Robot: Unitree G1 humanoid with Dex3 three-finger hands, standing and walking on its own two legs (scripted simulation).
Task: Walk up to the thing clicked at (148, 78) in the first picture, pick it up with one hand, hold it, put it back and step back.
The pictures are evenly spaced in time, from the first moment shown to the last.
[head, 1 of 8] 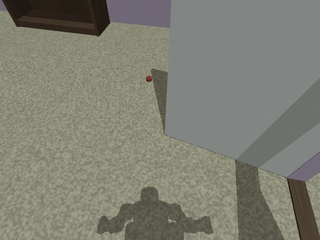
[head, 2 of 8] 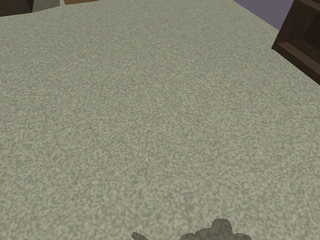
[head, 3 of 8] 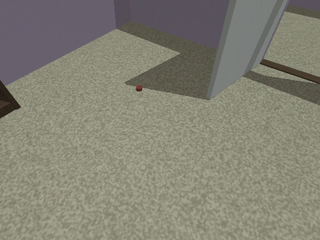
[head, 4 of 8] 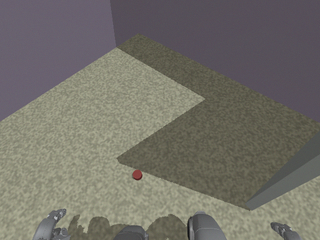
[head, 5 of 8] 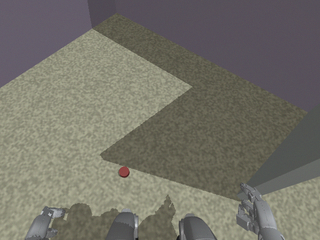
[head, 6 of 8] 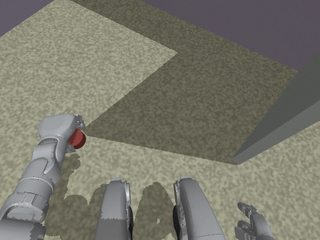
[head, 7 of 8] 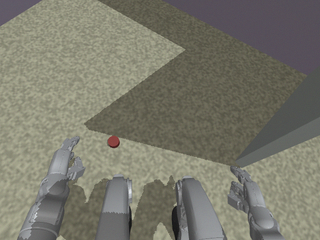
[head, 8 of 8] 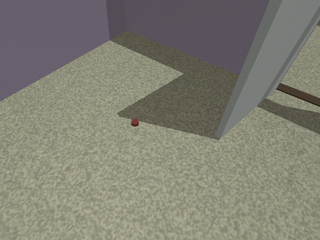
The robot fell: no
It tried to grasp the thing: yes
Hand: left
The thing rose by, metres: 0.68
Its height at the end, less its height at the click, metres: +0.00
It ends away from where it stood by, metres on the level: 0.01
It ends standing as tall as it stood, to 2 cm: yes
